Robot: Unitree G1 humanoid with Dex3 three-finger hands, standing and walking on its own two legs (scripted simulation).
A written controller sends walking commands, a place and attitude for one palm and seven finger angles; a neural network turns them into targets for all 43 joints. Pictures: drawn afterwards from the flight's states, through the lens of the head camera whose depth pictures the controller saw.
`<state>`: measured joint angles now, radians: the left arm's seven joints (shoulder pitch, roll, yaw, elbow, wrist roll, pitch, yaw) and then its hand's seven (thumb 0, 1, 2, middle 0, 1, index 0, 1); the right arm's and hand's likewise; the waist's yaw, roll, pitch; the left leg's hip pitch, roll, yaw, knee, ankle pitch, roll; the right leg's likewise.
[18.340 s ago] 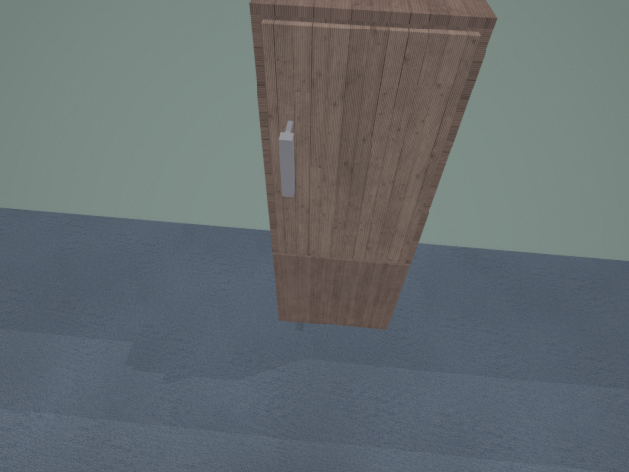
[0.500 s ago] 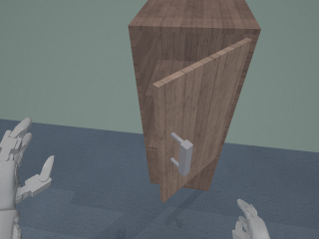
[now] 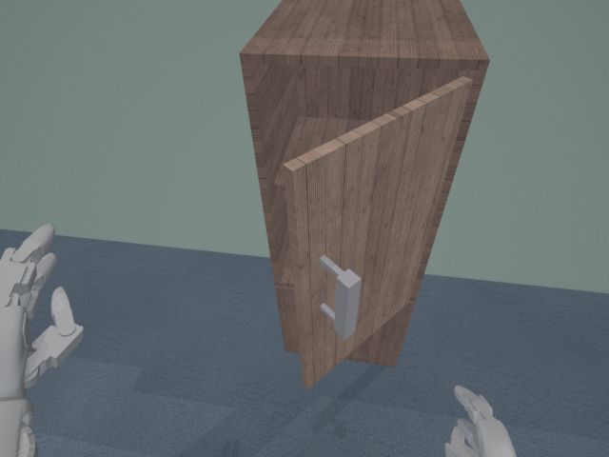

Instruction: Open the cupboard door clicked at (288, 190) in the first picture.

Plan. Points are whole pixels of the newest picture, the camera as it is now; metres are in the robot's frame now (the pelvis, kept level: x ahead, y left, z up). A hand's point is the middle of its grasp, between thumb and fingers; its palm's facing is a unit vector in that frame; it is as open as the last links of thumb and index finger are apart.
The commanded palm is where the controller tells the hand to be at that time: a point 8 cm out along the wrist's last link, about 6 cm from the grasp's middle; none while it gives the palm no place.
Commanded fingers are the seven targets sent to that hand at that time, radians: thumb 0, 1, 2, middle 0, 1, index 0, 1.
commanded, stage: step back with the hand held close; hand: left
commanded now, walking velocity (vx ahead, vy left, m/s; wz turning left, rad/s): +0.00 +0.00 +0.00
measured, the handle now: (336, 297) +0.36 +0.00 +0.00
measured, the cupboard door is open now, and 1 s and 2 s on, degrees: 49 49 49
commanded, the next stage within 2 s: stop stepping back and stand still in 1.24 s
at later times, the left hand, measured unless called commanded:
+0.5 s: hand (18, 376) +0.14 +0.29 +0.15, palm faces +0.39 -0.77 -0.51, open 7.4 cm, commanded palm +0.08 +0.32 +0.17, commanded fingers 0.00 0.90 0.90 -0.20 -0.30 -0.20 -0.30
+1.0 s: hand out of the picture +0.04 +0.30 +0.16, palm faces +0.50 -0.73 -0.48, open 7.4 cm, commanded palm -0.05 +0.33 +0.17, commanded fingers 0.00 0.90 0.90 -0.20 -0.30 -0.20 -0.30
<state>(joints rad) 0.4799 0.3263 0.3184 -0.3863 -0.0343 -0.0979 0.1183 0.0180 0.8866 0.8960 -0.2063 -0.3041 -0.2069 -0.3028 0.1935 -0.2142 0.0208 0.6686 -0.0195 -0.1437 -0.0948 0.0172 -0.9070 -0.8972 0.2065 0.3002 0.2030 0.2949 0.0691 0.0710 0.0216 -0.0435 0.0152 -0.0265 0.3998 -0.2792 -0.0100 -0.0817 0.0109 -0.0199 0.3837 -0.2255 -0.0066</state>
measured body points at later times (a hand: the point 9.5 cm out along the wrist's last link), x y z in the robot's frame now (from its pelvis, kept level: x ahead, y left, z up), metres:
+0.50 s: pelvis -0.06 +0.02 +0.00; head -0.04 +0.03 +0.44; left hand +0.11 +0.33 +0.18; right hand +0.12 -0.22 -0.08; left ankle -0.03 +0.13 -0.74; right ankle -0.01 -0.11 -0.74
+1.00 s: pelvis -0.15 +0.02 -0.02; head -0.13 +0.04 +0.42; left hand +0.01 +0.34 +0.18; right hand +0.03 -0.21 -0.10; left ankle -0.03 +0.13 -0.74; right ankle -0.08 -0.11 -0.72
